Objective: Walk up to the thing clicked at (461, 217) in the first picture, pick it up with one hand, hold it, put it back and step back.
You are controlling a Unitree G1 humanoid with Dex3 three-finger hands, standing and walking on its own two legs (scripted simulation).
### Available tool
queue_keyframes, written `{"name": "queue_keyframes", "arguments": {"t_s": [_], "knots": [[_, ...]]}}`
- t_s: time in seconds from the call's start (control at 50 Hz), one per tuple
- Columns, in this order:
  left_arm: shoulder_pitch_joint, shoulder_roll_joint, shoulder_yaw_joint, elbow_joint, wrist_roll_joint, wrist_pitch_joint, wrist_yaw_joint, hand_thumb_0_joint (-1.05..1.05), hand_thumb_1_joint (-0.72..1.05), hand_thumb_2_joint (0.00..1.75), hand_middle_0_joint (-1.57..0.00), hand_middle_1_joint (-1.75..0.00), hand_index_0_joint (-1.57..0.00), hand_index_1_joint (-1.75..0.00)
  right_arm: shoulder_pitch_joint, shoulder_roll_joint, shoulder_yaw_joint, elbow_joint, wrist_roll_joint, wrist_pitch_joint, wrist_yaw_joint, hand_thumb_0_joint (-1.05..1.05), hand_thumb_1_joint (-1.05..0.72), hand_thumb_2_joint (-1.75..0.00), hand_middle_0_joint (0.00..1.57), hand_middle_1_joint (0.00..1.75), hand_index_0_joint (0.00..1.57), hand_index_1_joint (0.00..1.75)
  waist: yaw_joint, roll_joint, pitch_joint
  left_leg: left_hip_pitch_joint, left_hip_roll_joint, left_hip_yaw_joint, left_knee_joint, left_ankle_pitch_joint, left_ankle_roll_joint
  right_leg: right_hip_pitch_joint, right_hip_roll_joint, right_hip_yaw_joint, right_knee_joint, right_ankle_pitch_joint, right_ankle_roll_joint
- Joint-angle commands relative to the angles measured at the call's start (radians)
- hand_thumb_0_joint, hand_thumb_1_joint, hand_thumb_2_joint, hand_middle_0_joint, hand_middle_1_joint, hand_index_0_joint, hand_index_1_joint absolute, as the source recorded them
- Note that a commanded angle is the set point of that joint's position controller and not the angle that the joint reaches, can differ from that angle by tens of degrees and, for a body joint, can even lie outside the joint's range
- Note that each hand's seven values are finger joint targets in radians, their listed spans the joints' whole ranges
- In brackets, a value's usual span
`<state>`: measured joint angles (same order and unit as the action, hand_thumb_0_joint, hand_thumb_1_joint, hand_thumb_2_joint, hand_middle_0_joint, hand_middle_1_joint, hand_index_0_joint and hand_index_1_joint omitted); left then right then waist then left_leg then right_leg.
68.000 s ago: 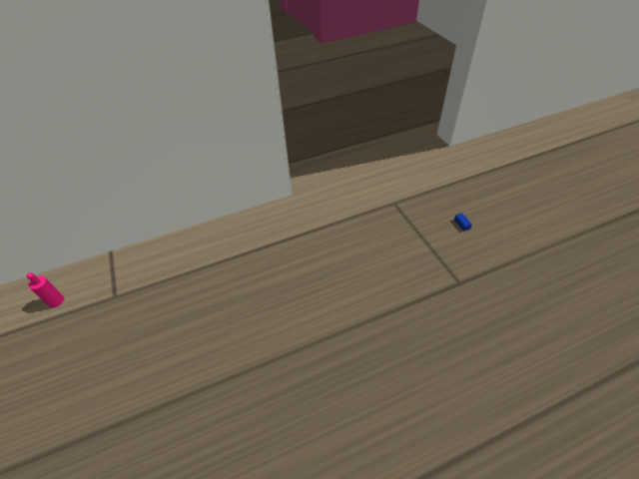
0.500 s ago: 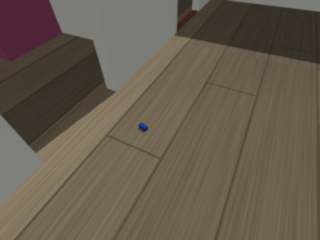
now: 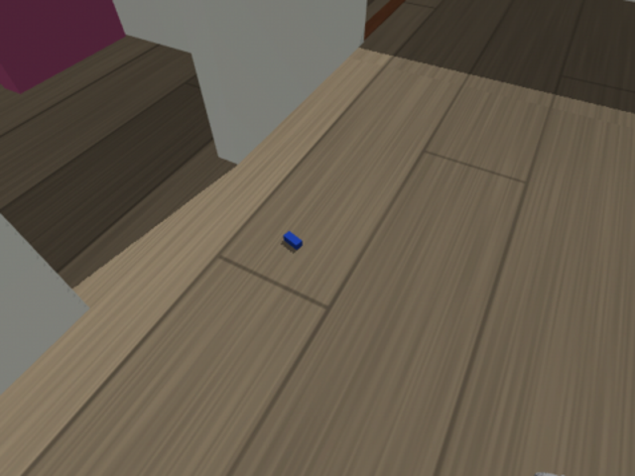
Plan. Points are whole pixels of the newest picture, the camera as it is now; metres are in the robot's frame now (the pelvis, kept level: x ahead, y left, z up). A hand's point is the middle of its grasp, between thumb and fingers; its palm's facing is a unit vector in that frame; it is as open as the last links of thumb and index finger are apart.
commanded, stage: step back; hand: left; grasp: from above
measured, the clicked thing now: (292, 240) +1.06 +0.16 -0.75
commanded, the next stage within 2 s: stand in 0.12 s
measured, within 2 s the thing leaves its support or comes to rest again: neither
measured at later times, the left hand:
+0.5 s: hand out of the picture +0.09 +0.24 -0.14, palm faces -0.04 -0.94 -0.33, open 7.3 cm
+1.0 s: hand out of the picture +0.08 +0.24 -0.14, palm faces -0.04 -0.94 -0.34, open 7.3 cm
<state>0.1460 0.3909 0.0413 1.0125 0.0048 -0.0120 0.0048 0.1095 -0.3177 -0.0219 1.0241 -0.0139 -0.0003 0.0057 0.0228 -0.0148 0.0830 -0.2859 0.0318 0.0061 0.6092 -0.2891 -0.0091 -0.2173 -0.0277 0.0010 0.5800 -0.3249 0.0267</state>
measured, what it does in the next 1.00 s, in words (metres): stands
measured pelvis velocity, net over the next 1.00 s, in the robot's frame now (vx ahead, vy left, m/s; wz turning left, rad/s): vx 0.00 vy -0.01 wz -0.01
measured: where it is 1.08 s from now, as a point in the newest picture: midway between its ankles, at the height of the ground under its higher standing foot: outside the picture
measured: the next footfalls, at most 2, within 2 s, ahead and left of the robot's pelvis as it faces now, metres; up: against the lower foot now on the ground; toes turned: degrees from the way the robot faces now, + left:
none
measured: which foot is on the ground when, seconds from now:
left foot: down 0.00-1.00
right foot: down 0.00-1.00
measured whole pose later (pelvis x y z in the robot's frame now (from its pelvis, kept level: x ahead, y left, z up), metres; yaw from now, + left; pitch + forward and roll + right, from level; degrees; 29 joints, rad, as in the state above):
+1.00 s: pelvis +0.00 -0.01 +0.02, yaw +0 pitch -2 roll +0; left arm 0.11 0.36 -0.01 1.14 0.01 -0.01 -0.01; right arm 0.11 -0.34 -0.01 1.16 -0.01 -0.01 0.02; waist -0.01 -0.01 0.04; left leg -0.14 0.03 0.02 0.32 -0.14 -0.03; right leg -0.10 -0.02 0.00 0.33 -0.20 0.02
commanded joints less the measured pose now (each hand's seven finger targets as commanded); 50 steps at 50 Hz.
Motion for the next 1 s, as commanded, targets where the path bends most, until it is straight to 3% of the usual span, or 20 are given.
{"name": "queue_keyframes", "arguments": {"t_s": [0.0, 0.06, 0.08, 0.1, 0.14, 0.22, 0.42, 0.48, 0.58, 0.72, 0.8, 0.86, 0.92, 0.98], "knots": [[-0.02, 0.196, 0.04, -0.037, -0.006, -0.024, 0.01, 0.0, 0.9, 0.9, -0.2, -0.3, -0.2, -0.3, -0.046, -0.241, -0.048, -0.046, 0.004, -0.032, -0.021, 0.0, -0.9, -0.9, 0.2, 0.3, 0.2, 0.3, -0.009, 0.09, -0.158, 0.081, 0.112, -0.12, -0.169, 0.31, 0.058, 0.062, -0.077, 0.082, -0.064, 0.309, -0.067], [-0.043, 0.187, 0.034, -0.022, -0.003, -0.023, 0.012, 0.0, 0.9, 0.9, -0.2, -0.3, -0.2, -0.3, -0.085, -0.251, -0.049, -0.032, 0.003, -0.033, -0.02, 0.0, -0.9, -0.9, 0.2, 0.3, 0.2, 0.3, -0.005, 0.076, -0.163, 0.096, 0.127, -0.118, -0.18, 0.372, 0.065, 0.087, -0.065, 0.058, -0.086, 0.313, -0.057], [-0.036, 0.185, 0.033, -0.007, -0.003, -0.022, 0.012, 0.0, 0.9, 0.9, -0.2, -0.3, -0.2, -0.3, -0.112, -0.241, -0.048, -0.03, 0.004, -0.031, -0.019, 0.0, -0.9, -0.9, 0.2, 0.3, 0.2, 0.3, 0.003, 0.068, -0.144, 0.097, 0.124, -0.113, -0.183, 0.341, 0.061, 0.073, -0.068, 0.067, -0.108, 0.307, -0.056], [-0.045, 0.159, 0.009, 0.007, -0.004, -0.024, 0.006, 0.0, 0.9, 0.9, -0.2, -0.3, -0.2, -0.3, -0.078, -0.239, -0.04, -0.019, 0.01, -0.035, -0.015, 0.0, -0.9, -0.9, 0.2, 0.3, 0.2, 0.3, -0.018, 0.048, -0.163, 0.146, 0.112, -0.119, -0.203, 0.332, 0.052, 0.082, -0.084, 0.077, -0.155, 0.311, -0.055], [-0.071, 0.176, 0.009, 0.01, -0.002, -0.027, 0.002, 0.0, 0.9, 0.9, -0.2, -0.3, -0.2, -0.3, -0.071, -0.239, -0.039, -0.003, 0.009, -0.039, -0.012, 0.0, -0.9, -0.9, 0.2, 0.3, 0.2, 0.3, -0.028, 0.034, -0.158, 0.171, 0.107, -0.104, -0.224, 0.346, 0.044, 0.082, -0.087, 0.081, -0.176, 0.329, -0.049], [-0.101, 0.177, 0.002, 0.025, -0.002, -0.029, 0.003, 0.0, 0.9, 0.9, -0.2, -0.3, -0.2, -0.3, -0.095, -0.231, -0.036, 0.016, 0.007, -0.039, -0.008, 0.0, -0.9, -0.9, 0.2, 0.3, 0.2, 0.3, -0.026, 0.014, -0.14, 0.2, 0.106, -0.091, -0.252, 0.359, 0.035, 0.094, -0.097, 0.08, -0.224, 0.332, -0.043], [-0.118, 0.184, -0.002, 0.053, 0.002, -0.033, 0.002, 0.0, 0.9, 0.9, -0.2, -0.3, -0.2, -0.3, -0.107, -0.221, -0.031, 0.048, 0.005, -0.032, 0.001, 0.0, -0.9, -0.9, 0.2, 0.3, 0.2, 0.3, -0.028, 0.005, -0.101, 0.18, 0.091, -0.077, -0.324, 0.189, 0.013, 0.088, -0.107, 0.095, -0.318, 0.188, -0.041], [-0.113, 0.182, -0.003, 0.059, 0.003, -0.036, 0.001, 0.0, 0.9, 0.9, -0.2, -0.3, -0.2, -0.3, -0.103, -0.227, -0.03, 0.056, 0.005, -0.033, 0.003, 0.0, -0.9, -0.9, 0.2, 0.3, 0.2, 0.3, -0.027, 0.007, -0.093, 0.174, 0.091, -0.079, -0.328, 0.177, 0.012, 0.085, -0.105, 0.094, -0.333, 0.17, -0.038], [-0.105, 0.18, -0.002, 0.063, 0.003, -0.036, 0.001, 0.0, 0.9, 0.9, -0.2, -0.3, -0.2, -0.3, -0.09, -0.232, -0.029, 0.063, 0.004, -0.035, 0.0, 0.0, -0.9, -0.9, 0.2, 0.3, 0.2, 0.3, -0.024, 0.013, -0.122, 0.191, 0.099, -0.078, -0.326, 0.222, 0.015, 0.109, -0.107, 0.089, -0.318, 0.232, -0.04], [-0.1, 0.184, -0.004, 0.066, 0.002, -0.031, 0.001, 0.0, 0.9, 0.9, -0.2, -0.3, -0.2, -0.3, -0.059, -0.236, -0.025, 0.074, 0.004, -0.03, -0.002, 0.0, -0.9, -0.9, 0.2, 0.3, 0.2, 0.3, -0.031, -0.003, -0.089, 0.17, 0.096, -0.08, -0.333, 0.177, 0.014, 0.082, -0.104, 0.092, -0.338, 0.165, -0.04], [-0.092, 0.182, -0.004, 0.068, 0.003, -0.03, 0.002, 0.0, 0.9, 0.9, -0.2, -0.3, -0.2, -0.3, -0.054, -0.238, -0.023, 0.071, 0.005, -0.03, -0.003, 0.0, -0.9, -0.9, 0.2, 0.3, 0.2, 0.3, -0.033, 0.006, -0.11, 0.181, 0.103, -0.081, -0.325, 0.224, 0.017, 0.101, -0.105, 0.086, -0.323, 0.226, -0.04], [-0.082, 0.179, -0.006, 0.068, -0.001, -0.027, -0.001, 0.0, 0.9, 0.9, -0.2, -0.3, -0.2, -0.3, -0.052, -0.242, -0.02, 0.077, 0.007, -0.032, -0.004, 0.0, -0.9, -0.9, 0.2, 0.3, 0.2, 0.3, -0.028, 0.026, -0.092, 0.184, 0.1, -0.083, -0.338, 0.202, 0.014, 0.077, -0.099, 0.087, -0.326, 0.194, -0.04], [-0.085, 0.184, -0.004, 0.07, 0.0, -0.022, -0.003, 0.0, 0.9, 0.9, -0.2, -0.3, -0.2, -0.3, -0.048, -0.235, -0.017, 0.077, 0.004, -0.031, -0.004, 0.0, -0.9, -0.9, 0.2, 0.3, 0.2, 0.3, -0.03, 0.025, -0.056, 0.146, 0.097, -0.088, -0.36, 0.112, 0.012, 0.058, -0.091, 0.081, -0.33, 0.11, -0.04], [-0.075, 0.18, -0.007, 0.069, 0.003, -0.023, -0.003, 0.0, 0.9, 0.9, -0.2, -0.3, -0.2, -0.3, -0.049, -0.24, -0.019, 0.073, 0.006, -0.03, -0.004, 0.0, -0.9, -0.9, 0.2, 0.3, 0.2, 0.3, -0.031, 0.014, -0.061, 0.17, 0.101, -0.088, -0.348, 0.155, 0.016, 0.046, -0.094, 0.084, -0.328, 0.132, -0.039]]}}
